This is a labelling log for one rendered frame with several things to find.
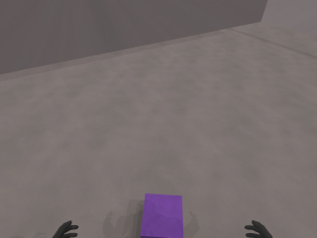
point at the right robot hand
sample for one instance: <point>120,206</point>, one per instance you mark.
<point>258,228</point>

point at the carton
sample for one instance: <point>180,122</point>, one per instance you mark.
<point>162,216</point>

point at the left robot hand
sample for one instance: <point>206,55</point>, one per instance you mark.
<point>65,227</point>

